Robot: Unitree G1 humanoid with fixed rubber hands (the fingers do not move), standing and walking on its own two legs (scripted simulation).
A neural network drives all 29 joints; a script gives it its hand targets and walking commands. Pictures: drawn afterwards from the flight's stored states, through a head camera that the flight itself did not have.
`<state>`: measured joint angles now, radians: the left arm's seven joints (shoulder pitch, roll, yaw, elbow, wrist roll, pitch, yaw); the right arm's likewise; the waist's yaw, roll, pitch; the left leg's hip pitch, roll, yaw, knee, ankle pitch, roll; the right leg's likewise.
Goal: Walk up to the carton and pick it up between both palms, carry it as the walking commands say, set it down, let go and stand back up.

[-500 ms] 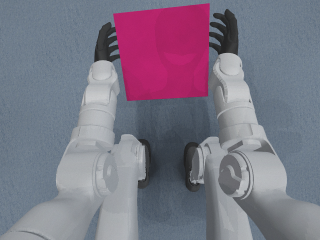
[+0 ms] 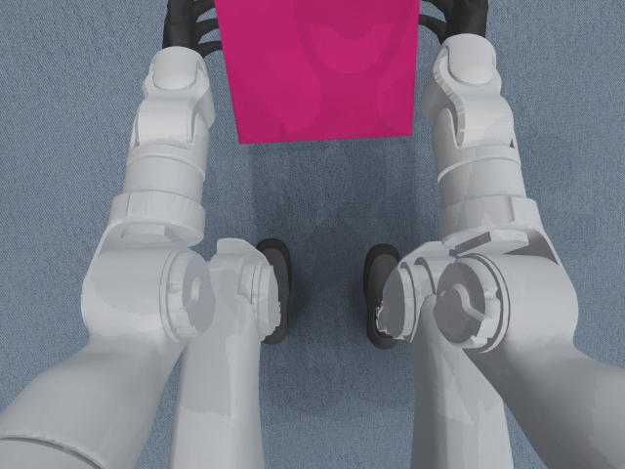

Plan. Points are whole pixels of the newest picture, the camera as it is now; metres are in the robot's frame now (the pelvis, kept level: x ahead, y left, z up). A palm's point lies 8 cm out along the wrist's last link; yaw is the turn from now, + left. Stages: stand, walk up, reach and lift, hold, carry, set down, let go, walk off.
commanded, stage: set down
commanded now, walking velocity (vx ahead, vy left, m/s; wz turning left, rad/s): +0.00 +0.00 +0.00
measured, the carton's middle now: (324, 37) +0.55 +0.04 -0.24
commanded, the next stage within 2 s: none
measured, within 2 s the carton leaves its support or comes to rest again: neither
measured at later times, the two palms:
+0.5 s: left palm (206, 51) +0.53 +0.18 -0.24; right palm (440, 43) +0.55 -0.10 -0.21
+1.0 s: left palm (208, 47) +0.53 +0.18 -0.24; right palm (445, 42) +0.55 -0.11 -0.22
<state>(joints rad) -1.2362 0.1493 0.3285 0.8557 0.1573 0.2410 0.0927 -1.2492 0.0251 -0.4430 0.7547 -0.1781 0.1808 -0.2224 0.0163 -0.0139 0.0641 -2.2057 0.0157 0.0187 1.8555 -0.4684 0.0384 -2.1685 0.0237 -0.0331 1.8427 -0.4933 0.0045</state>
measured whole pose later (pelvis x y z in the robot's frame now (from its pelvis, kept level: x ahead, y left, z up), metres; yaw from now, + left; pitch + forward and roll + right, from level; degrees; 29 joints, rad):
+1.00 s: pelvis +0.00 +0.00 -0.06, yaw +0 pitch +42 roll -3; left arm -1.45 0.27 0.23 0.97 0.04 0.23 0.00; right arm -1.43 -0.11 -0.45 0.85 -0.10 0.20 -0.14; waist 0.02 -0.03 0.29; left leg -2.29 0.01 0.02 2.06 -0.50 0.05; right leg -2.25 0.03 -0.03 2.05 -0.53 0.01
